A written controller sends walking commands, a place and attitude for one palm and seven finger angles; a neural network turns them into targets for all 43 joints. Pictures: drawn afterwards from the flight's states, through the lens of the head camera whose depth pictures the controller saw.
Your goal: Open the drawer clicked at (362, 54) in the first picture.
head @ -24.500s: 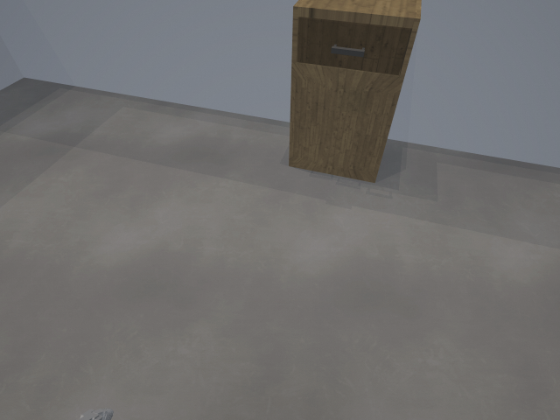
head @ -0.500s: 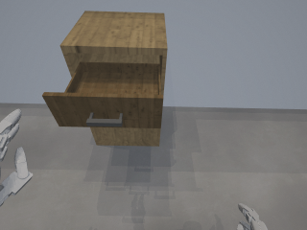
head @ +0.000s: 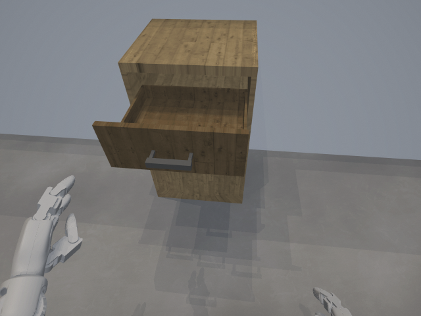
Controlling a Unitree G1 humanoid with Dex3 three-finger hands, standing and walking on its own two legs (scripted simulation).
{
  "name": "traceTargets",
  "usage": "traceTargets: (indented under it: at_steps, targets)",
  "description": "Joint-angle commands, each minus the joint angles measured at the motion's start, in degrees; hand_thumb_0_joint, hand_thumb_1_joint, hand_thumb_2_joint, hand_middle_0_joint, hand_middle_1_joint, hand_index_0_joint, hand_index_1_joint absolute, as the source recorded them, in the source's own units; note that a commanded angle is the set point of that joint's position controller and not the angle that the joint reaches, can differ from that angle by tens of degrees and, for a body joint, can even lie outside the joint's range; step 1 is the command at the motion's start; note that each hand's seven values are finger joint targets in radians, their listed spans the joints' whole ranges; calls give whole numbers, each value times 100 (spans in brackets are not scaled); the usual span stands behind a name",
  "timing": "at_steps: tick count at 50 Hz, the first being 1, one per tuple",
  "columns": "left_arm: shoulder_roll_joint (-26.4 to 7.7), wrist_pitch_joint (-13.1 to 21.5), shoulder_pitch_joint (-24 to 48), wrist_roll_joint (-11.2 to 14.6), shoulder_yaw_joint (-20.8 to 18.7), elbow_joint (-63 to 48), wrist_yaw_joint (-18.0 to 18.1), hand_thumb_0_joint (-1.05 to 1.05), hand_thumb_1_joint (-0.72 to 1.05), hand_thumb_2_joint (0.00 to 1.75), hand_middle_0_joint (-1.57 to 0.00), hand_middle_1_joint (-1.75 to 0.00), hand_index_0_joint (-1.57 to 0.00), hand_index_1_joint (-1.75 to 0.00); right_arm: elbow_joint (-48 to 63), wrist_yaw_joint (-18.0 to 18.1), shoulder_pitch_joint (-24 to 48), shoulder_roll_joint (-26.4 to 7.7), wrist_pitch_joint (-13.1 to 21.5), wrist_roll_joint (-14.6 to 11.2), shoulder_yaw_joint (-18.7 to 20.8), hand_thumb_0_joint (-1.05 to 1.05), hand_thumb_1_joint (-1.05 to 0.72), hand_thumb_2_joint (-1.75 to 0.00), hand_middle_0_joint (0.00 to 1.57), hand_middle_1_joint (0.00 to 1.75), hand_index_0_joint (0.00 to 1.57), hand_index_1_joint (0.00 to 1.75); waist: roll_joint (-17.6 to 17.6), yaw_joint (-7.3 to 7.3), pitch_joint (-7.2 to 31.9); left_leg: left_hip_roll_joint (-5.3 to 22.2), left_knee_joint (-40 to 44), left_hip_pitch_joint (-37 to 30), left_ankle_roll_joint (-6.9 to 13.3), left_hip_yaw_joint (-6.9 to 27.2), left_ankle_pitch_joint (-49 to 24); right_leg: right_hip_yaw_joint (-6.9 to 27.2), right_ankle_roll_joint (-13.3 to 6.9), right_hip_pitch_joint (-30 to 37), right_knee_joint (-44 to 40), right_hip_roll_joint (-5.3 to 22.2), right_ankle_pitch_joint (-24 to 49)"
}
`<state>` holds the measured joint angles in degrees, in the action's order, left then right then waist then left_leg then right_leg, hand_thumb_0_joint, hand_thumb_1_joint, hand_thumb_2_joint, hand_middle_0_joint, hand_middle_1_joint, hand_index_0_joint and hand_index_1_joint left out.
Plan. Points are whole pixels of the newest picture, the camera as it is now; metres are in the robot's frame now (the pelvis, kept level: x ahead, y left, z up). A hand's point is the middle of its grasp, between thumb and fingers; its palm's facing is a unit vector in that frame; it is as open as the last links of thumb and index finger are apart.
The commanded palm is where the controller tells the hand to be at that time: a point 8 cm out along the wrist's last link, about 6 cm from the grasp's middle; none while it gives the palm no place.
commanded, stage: let the arm hang, fingers relaxed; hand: left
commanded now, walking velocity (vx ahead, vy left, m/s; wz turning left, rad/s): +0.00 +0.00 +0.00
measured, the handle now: (170, 159) +0.55 +0.15 -0.07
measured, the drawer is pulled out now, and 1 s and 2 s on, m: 0.30 0.30 0.30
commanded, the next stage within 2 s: look to check the result in 1.02 s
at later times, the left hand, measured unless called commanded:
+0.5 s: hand out of the picture -0.03 +0.19 -0.16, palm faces -0.01 -0.97 -0.23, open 7.2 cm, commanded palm none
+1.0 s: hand out of the picture +0.02 +0.18 -0.16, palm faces -0.02 -0.98 -0.18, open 7.3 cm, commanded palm none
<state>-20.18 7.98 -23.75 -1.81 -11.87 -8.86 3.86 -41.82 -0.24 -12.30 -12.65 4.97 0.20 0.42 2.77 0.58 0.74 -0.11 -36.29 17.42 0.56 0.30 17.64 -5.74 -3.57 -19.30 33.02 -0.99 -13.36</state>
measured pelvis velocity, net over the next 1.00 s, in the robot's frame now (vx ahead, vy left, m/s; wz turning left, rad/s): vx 0.02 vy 0.02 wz -0.06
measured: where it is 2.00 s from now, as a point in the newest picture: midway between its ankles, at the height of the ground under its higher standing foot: outside the picture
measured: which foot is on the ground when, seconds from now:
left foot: down 0.00-1.00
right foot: down 0.00-1.00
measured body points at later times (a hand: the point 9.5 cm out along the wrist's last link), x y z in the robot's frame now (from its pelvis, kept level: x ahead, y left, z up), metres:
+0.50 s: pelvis +0.01 +0.01 +0.02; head +0.03 +0.00 +0.46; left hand -0.03 +0.25 -0.14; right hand -0.05 -0.21 -0.14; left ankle +0.01 +0.12 -0.73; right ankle +0.05 -0.08 -0.73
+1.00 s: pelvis +0.02 +0.02 +0.01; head +0.03 +0.01 +0.46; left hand +0.02 +0.23 -0.15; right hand -0.03 -0.17 -0.15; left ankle +0.01 +0.12 -0.73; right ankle +0.05 -0.08 -0.73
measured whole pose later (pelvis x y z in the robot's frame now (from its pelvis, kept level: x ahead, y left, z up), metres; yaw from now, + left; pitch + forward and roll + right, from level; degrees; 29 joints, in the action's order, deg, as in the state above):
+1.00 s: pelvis +0.02 +0.02 +0.01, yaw -4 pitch -2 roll +0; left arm -6.8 0.1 -16.6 -0.9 -1.2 64.8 2.3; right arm -64.1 2.8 -19.6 -4.7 0.3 0.5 0.0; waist 0.4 0.5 -2.9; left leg -0.3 -24.3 7.7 1.7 -3.8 15.0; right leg -1.7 -1.9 -12.1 23.7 -1.4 -9.9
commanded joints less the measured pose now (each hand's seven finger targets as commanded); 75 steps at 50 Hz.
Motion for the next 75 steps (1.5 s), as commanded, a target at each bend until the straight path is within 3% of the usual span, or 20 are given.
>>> traceTargets:
  at_steps: [1, 3, 6, 9, 10, 11, 12, 16, 23, 25, 28, 32, 38, 43, 50, 52, 60, 65, 70, 75]
  targets:
    - [283, -810, 402, -44, 683, 2576, -283, 0, 90, 90, -20, -30, -20, -30, 44, -35, -455, -560, -332, 137, 232, 0, -90, -90, 20, 30, 20, 30, -1609, 127, 56, 335, 252, -224, 319, 409, -936, 954, -188, -237, -483, 872, 218]
    - [257, -880, 680, -19, 727, 3263, -265, 0, 90, 90, -20, -30, -20, -30, -98, 30, -179, -547, -379, 160, 197, 0, -90, -90, 20, 30, 20, 30, -807, 12, -97, 537, 707, -65, 405, 642, -1525, 863, -4, 145, -310, 586, 754]
    - [239, -907, 803, 45, 789, 4433, -244, 0, 90, 90, -20, -30, -20, -30, -409, 129, 28, -516, -421, 139, 91, 0, -90, -90, 20, 30, 20, 30, -30, -162, -189, 645, 1272, 194, 368, 660, -1376, 921, 75, 858, -559, 419, 650]
    - [169, -833, 705, 81, 862, 5439, -255, 0, 90, 90, -20, -30, -20, -30, -832, 177, -136, -368, -461, 69, 39, 0, -90, -90, 20, 30, 20, 30, 184, -149, -69, 410, 1353, -96, 216, 301, -433, 1234, -11, 1073, -1166, 581, 277]
    - [158, -821, 719, 82, 874, 5656, -251, 0, 90, 90, -20, -30, -20, -30, -944, 193, -236, -332, -483, 52, 45, 0, -90, -90, 20, 30, 20, 30, 116, -115, -239, 409, 1389, -225, 202, 304, -363, 1252, -31, 918, -1330, 572, 159]
    - [388, -814, 646, 70, 801, 5812, -238, 0, 90, 90, -20, -30, -20, -30, -1058, 214, -391, -215, -490, 102, 68, 0, -90, -90, 20, 30, 20, 30, 497, -100, -161, 451, 1473, -263, 218, 289, -223, 1201, -47, 942, -1415, 565, 41]
    - [335, -817, 617, 87, 826, 5971, -241, 0, 90, 90, -20, -30, -20, -30, -1156, 211, -481, -164, -509, 97, 62, 0, -90, -90, 20, 30, 20, 30, 681, -107, -173, 448, 1530, -231, 224, 279, -79, 1165, -46, 998, -1465, 555, -54]
    - [399, -789, 577, 109, 920, 6503, -243, 0, 90, 90, -20, -30, -20, -30, -1478, 233, -903, -100, -555, 66, 85, 0, -90, -90, 20, 30, 20, 30, 9, -47, -294, 471, 1586, -359, 230, 264, 28, 1188, -41, 885, -1731, 555, -302]
    - [560, -776, 342, 141, 1017, 7092, -205, 0, 90, 90, -20, -30, -20, -30, -1938, 269, -1320, 52, -529, 42, 49, 0, -90, -90, 20, 30, 20, 30, -348, -38, -505, 526, 1698, -456, 238, 219, -206, 1111, -24, 811, -1731, 551, -189]
    - [611, -769, 266, 136, 1029, 7189, -186, 0, 90, 90, -20, -30, -20, -30, -2025, 282, -1339, 100, -506, 33, 39, 0, -90, -90, 20, 30, 20, 30, -229, -53, -534, 551, 1740, -580, 242, 236, -388, 1078, -39, 746, -1652, 521, 11]
    - [667, -773, 226, 141, 1045, 7286, -177, 0, 90, 90, -20, -30, -20, -30, -2123, 295, -1374, 166, -488, 30, 26, 0, -90, -90, 20, 30, 20, 30, -316, -62, -587, 562, 1760, -525, 239, 225, -431, 1019, -16, 834, -1575, 536, 199]
    - [726, -791, 220, 124, 1042, 7312, -156, 0, 90, 90, -20, -30, -20, -30, -2208, 288, -1410, 260, -502, 39, 28, 0, -90, -90, 20, 30, 20, 30, -234, -63, -874, 548, 1842, -385, 243, 225, -142, 1036, 1, 627, -1583, 508, -60]
    - [845, -772, 231, 114, 1015, 7279, -142, 0, 90, 90, -20, -30, -20, -30, -2218, 303, -1399, 329, -453, 45, 54, 0, -90, -90, 20, 30, 20, 30, -202, -58, -773, 585, 1881, -414, 255, 251, -186, 1003, 15, 674, -1443, 480, 182]
    - [887, -775, 239, 107, 1014, 7280, -147, 0, 90, 90, -20, -30, -20, -30, -2202, 314, -1366, 365, -446, 47, 54, 0, -90, -90, 20, 30, 20, 30, -123, -57, -904, 594, 1899, -392, 260, 257, -206, 996, 21, 595, -1394, 472, 288]
    - [900, -749, 225, 111, 1014, 7263, -143, 0, 90, 90, -20, -30, -20, -30, -2183, 321, -1303, 356, -437, 27, 71, 0, -90, -90, 20, 30, 20, 30, -276, -43, -743, 585, 1803, -648, 253, 190, -565, 990, 23, 648, -1391, 493, 552]
    - [895, -753, 256, 115, 1009, 7264, -145, 0, 90, 90, -20, -30, -20, -30, -2211, 326, -1319, 367, -426, 33, 61, 0, -90, -90, 20, 30, 20, 30, -146, -40, -676, 587, 1794, -656, 254, 193, -678, 983, 25, 766, -1367, 515, 673]
    - [883, -741, 254, 118, 1019, 7323, -139, 0, 90, 90, -20, -30, -20, -30, -2239, 334, -1259, 327, -427, 18, 51, 0, -90, -90, 20, 30, 20, 30, -240, -29, -679, 599, 1801, -799, 237, 194, -827, 975, 26, 764, -1384, 510, 755]
    - [897, -737, 235, 122, 1023, 7345, -134, 0, 90, 90, -20, -30, -20, -30, -2247, 349, -1240, 305, -410, 18, 45, 0, -90, -90, 20, 30, 20, 30, -103, -27, -551, 620, 1785, -958, 232, 159, -1061, 970, 23, 819, -1354, 517, 921]
    - [895, -741, 235, 126, 1032, 7357, -138, 0, 90, 90, -20, -30, -20, -30, -2257, 341, -1209, 293, -423, 16, 50, 0, -90, -90, 20, 30, 20, 30, -308, -36, -695, 617, 1817, -911, 234, 162, -937, 974, 38, 772, -1390, 509, 844]
    - [888, -736, 256, 125, 1031, 7342, -137, 0, 90, 90, -20, -30, -20, -30, -2272, 339, -1201, 308, -420, 17, 48, 0, -90, -90, 20, 30, 20, 30, -228, -39, -715, 598, 1815, -897, 227, 148, -973, 985, 37, 809, -1389, 517, 901]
